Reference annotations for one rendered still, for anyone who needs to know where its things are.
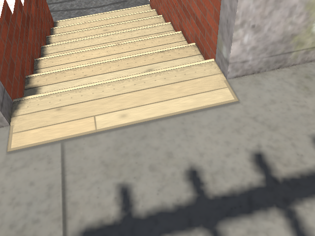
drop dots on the stairs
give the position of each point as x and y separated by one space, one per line
111 69

